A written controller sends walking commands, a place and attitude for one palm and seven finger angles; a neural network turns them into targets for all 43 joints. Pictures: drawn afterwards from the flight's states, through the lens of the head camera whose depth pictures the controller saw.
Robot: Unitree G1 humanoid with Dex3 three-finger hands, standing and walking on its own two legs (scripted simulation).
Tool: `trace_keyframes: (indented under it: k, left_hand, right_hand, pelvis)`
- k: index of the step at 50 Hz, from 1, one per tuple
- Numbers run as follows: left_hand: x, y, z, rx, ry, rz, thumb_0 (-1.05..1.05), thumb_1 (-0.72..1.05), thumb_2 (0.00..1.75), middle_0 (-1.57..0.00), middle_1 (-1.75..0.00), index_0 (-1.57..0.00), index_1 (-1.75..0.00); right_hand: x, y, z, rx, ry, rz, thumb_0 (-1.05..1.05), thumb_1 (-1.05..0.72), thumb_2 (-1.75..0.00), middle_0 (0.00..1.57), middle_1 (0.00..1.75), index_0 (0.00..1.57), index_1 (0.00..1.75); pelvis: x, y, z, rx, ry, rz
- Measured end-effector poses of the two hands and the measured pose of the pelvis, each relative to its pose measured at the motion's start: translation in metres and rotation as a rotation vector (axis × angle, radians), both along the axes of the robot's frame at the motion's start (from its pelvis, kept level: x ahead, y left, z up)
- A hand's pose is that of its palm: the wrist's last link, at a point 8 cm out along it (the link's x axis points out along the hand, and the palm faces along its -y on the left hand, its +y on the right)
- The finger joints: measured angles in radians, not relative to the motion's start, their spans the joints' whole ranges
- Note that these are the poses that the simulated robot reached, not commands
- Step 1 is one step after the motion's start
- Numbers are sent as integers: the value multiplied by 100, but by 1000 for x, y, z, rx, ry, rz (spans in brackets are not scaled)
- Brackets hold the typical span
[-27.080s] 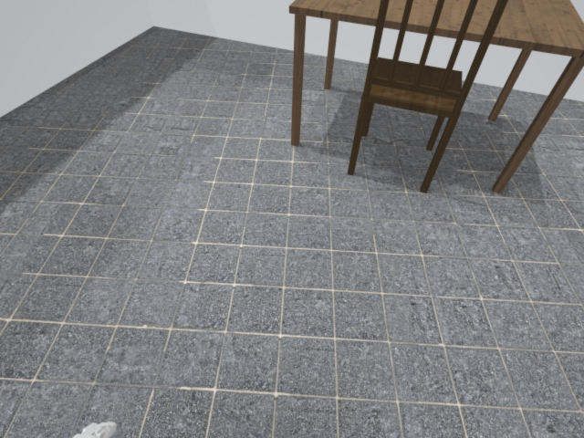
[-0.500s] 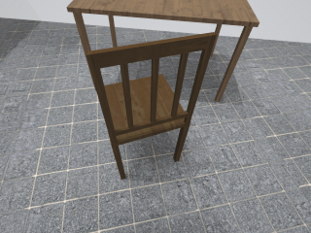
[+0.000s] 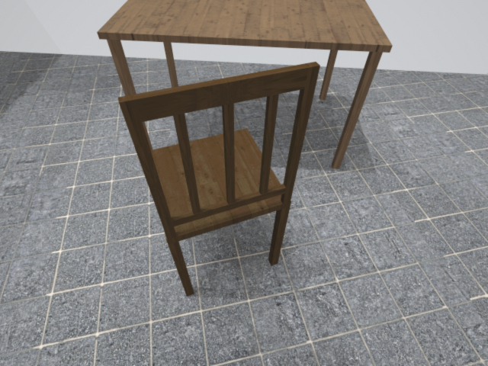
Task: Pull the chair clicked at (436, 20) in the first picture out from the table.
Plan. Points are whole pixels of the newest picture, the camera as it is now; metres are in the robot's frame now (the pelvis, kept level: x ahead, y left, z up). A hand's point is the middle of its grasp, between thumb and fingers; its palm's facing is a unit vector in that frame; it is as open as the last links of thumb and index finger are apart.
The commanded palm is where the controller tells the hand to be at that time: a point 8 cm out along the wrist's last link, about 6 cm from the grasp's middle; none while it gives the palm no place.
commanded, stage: let the arm hang, fingers relaxed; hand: left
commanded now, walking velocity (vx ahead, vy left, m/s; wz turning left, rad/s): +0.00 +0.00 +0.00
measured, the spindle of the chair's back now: (229, 160) +0.59 +0.07 -0.05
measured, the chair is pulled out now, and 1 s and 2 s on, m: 0.60 0.60 0.60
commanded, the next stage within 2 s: look to check the result in 0.10 s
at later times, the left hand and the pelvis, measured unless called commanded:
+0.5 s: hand out of the picture +0.00 +0.16 -0.17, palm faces +0.05 -0.98 -0.17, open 7.4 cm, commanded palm none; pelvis +0.00 +0.00 +0.00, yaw +0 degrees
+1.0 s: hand out of the picture -0.01 +0.15 -0.17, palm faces +0.05 -0.99 -0.16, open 7.4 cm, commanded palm none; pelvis +0.00 +0.00 +0.00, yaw +0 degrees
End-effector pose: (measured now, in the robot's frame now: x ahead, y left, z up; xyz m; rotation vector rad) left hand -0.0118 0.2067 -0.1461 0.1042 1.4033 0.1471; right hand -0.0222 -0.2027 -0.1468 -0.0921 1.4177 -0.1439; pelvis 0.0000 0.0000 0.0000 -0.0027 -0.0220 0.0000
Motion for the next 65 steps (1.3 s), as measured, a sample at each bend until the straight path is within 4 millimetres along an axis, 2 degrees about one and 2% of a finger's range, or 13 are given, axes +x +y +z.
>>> trace_keyframes:
  k: [25,46,65]
  left_hand:
    - [5,0,2,6,-4,10,1,91,90,-20,-30,-20,-30]
    - [-1,-2,1,-4,9,16,1,91,90,-20,-30,-20,-30]
    - [-1,-5,2,-3,11,14,1,91,90,-20,-30,-20,-30]
  right_hand:
    - [7,-3,1,-3,2,8,0,-91,-90,20,30,20,30]
    - [0,0,2,-2,24,5,0,-91,-90,20,30,20,30]
    - [2,-2,1,1,19,2,0,-91,-90,20,30,20,30]
  pelvis:
    - [4,-3,2,-2,-10,4]
    - [2,-1,2,-2,-7,6]
    - [4,-4,2,0,-5,3]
